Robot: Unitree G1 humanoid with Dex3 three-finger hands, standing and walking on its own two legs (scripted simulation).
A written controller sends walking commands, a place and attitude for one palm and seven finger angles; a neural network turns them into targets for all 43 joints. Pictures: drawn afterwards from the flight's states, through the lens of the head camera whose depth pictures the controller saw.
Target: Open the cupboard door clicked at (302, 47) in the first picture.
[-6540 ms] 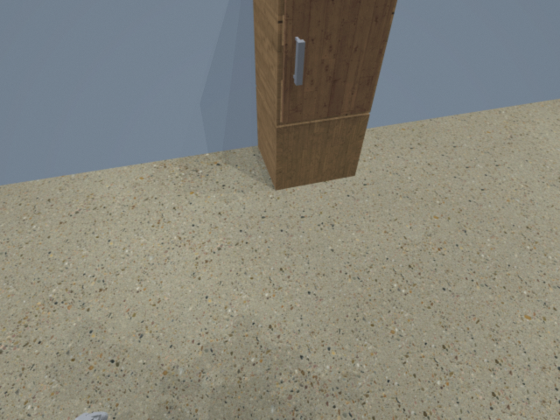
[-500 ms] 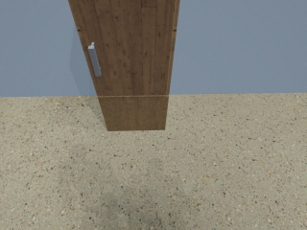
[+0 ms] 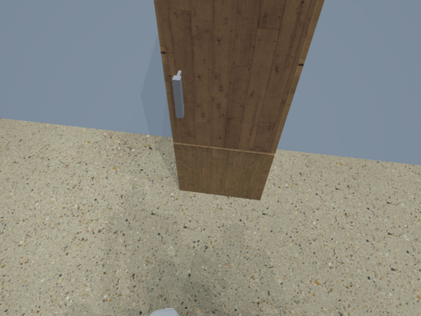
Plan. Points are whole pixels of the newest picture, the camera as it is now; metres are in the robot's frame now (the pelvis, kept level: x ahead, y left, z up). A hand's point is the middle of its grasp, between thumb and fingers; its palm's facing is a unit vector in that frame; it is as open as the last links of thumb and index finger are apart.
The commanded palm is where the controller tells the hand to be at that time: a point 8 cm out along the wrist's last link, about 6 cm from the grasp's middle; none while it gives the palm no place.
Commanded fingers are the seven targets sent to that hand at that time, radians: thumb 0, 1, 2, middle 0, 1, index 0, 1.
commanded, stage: take the last steps up to it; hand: left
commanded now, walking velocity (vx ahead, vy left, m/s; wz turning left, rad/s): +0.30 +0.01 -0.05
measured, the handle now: (179, 94) +0.80 +0.20 -0.07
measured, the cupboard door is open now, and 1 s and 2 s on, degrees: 0 0 0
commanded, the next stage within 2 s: come to a stop and stand still in 0.48 s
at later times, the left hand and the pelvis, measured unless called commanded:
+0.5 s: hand (153, 243) +0.30 +0.18 -0.15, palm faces -0.06 -0.97 -0.23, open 7.4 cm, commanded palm none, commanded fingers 0.00 0.90 0.90 -0.20 -0.30 -0.20 -0.30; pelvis +0.17 +0.00 -0.01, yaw -3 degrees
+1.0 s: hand (143, 254) +0.27 +0.21 -0.18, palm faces +0.04 -0.98 -0.20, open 7.3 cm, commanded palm none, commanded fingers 0.00 0.90 0.90 -0.20 -0.30 -0.20 -0.30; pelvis +0.24 +0.02 +0.00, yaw -3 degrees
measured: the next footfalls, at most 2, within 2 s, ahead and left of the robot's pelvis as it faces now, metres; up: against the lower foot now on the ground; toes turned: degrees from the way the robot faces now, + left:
left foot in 0.02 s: +0.11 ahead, +0.14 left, +0.00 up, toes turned +9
right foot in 0.50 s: +0.29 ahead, -0.10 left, +0.00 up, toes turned -11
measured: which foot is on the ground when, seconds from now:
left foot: up 0.00-0.00, down 0.02-0.50, up 0.52-0.88, down 0.90-1.00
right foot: down 0.00-0.02, up 0.04-0.48, down 0.50-0.92, up 0.94-1.00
